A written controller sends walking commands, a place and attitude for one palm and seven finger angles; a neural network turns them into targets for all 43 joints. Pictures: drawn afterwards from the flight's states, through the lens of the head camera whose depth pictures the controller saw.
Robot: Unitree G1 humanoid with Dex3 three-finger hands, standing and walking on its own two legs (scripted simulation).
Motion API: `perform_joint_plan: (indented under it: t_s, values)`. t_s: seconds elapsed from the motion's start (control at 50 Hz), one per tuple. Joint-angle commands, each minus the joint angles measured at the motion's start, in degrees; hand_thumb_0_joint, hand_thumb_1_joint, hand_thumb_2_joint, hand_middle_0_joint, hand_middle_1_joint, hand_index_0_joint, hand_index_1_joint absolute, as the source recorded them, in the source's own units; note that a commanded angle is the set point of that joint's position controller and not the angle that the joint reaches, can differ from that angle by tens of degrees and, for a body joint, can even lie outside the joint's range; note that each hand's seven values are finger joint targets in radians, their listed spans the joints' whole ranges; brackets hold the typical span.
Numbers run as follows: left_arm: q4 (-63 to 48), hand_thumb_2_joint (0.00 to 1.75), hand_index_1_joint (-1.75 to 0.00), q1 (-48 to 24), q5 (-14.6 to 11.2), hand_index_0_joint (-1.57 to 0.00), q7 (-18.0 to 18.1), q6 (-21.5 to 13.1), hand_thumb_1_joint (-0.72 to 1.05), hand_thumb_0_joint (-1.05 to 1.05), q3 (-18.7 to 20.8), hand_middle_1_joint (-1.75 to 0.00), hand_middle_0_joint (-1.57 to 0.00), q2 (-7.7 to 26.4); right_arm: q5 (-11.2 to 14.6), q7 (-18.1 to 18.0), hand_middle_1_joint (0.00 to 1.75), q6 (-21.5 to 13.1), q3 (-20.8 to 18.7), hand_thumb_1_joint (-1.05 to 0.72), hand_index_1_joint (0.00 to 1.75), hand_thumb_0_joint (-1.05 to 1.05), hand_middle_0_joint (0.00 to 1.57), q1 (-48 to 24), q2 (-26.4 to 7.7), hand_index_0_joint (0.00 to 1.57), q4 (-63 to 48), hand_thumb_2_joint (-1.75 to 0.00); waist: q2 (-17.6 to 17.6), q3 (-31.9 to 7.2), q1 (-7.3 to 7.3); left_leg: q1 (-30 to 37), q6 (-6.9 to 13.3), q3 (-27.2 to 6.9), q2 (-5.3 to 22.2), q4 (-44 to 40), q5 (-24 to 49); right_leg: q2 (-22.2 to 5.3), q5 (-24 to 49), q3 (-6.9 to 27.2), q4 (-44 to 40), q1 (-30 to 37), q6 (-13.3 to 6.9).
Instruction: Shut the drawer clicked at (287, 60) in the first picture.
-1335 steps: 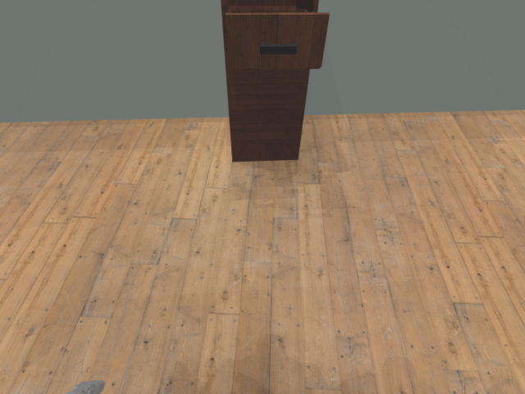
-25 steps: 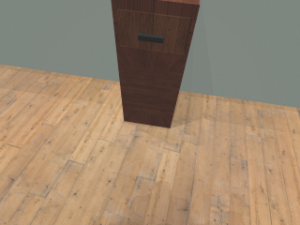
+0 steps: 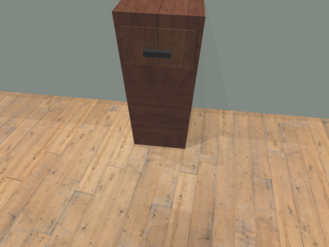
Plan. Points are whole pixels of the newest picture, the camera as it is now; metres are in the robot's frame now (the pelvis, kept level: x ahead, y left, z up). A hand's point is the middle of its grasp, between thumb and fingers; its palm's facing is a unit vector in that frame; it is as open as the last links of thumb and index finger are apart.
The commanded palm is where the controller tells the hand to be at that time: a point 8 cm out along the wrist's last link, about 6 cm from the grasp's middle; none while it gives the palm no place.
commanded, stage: let the arm hang, fingers relaxed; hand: left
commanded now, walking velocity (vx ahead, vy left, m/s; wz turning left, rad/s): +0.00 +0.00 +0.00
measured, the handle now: (157, 51) +0.91 +0.07 +0.02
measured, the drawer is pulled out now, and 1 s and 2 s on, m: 0.00 0.00 0.00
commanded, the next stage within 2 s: look to check the result in 0.14 s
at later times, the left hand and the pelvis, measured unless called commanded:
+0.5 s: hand out of the picture +0.00 +0.15 -0.17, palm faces +0.05 -0.98 -0.18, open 7.3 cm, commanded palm none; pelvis +0.02 -0.01 +0.00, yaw +0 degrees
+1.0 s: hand out of the picture +0.02 +0.14 -0.17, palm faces +0.05 -0.98 -0.18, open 7.3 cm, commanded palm none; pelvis +0.03 -0.02 +0.00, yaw +0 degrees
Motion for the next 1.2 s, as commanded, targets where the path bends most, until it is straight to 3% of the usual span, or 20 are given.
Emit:
perform_joint_plan:
  t_s: [0.0,0.06,0.4,0.56,0.7,0.9,1.18]
  values:
    - [-0.75,0.9,-0.3,5.13,0.15,-0.2,0.22,-0.81,0.9,0.0,1.31,-0.3,-0.2,5.49,-0.18,-0.16,0.3,-0.79,-1.02,-0.9,0.3,0.0,0.2,4.71,-4.63,0.2,-0.75,-0.9,1.12,4.77,0.7,-2.57,0.4,-7.48,6.17,-7.0,-2.64,-3.73,-1.59,3.78,-5.38,-2.27,-2.85]
    - [-0.67,0.9,-0.3,4.92,0.09,-0.2,0.21,-1.0,0.9,0.0,1.43,-0.3,-0.2,5.36,-0.13,-0.27,0.3,-0.99,-1.05,-0.9,0.3,0.0,0.2,4.95,-4.63,0.2,-0.6,-0.9,0.67,3.2,0.5,-0.96,0.4,-7.29,6.18,-6.32,0.09,-3.82,-0.1,3.95,-5.31,-1.63,-2.9]
    - [0.34,0.9,-0.3,5.03,-0.05,-0.2,0.39,-1.14,0.9,0.0,1.36,-0.3,-0.2,4.78,0.05,-0.58,0.3,-1.0,-0.87,-0.9,0.3,0.0,0.2,4.6,-4.45,0.2,0.49,-0.9,-0.02,2.91,0.37,1.38,0.17,-6.4,6.34,-4.99,5.42,-4.11,2.5,3.62,-5.51,-0.74,-2.87]
    - [0.69,0.9,-0.3,4.97,-0.07,-0.2,0.41,-1.07,0.9,0.0,1.26,-0.3,-0.2,4.48,-0.04,-0.61,0.3,-0.84,-0.83,-0.9,0.3,0.0,0.2,3.93,-4.38,0.2,0.91,-0.9,0.34,3.99,0.35,1.88,-0.03,-6.25,6.22,-5.24,4.47,-4.04,1.58,3.82,-5.96,-1.48,-2.86]
    - [0.66,0.9,-0.3,5.02,-0.03,-0.2,0.49,-1.28,0.9,0.0,1.28,-0.3,-0.2,4.51,0.04,-0.62,0.3,-0.87,-0.9,-0.9,0.3,0.0,0.2,3.59,-4.22,0.2,0.92,-0.9,-1.21,3.7,0.43,2.5,-0.11,-5.69,6.26,-4.62,6.64,-4.26,4.41,3.85,-5.88,-0.83,-2.88]
    - [0.49,0.9,-0.3,5.15,-0.12,-0.2,0.52,-1.44,0.9,0.0,1.45,-0.3,-0.2,4.55,0.04,-0.81,0.3,-1.03,-0.86,-0.9,0.3,0.0,0.2,3.5,-4.31,0.2,1.14,-0.9,-0.18,2.11,0.46,3.73,-0.29,-5.17,6.48,-4.2,8.95,-4.37,7.88,3.93,-5.59,0.76,-2.96]
    - [0.46,0.9,-0.3,5.28,-0.12,-0.2,0.56,-1.43,0.9,0.0,1.44,-0.3,-0.2,4.58,0.1,-0.82,0.3,-0.72,-0.77,-0.9,0.3,0.0,0.2,3.84,-4.12,0.2,1.44,-0.9,-0.7,3.83,0.46,3.07,-0.53,-5.09,6.38,-4.37,7.37,-4.19,6.69,4.06,-6.52,0.4,-3.14]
